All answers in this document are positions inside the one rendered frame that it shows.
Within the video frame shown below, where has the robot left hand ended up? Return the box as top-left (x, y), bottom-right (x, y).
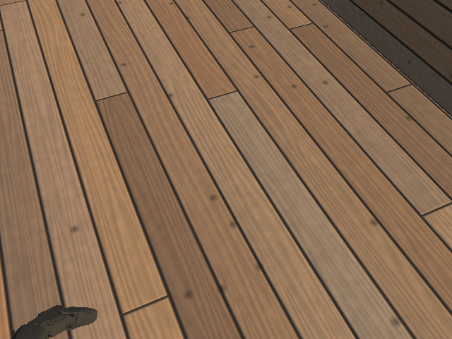
top-left (12, 305), bottom-right (97, 339)

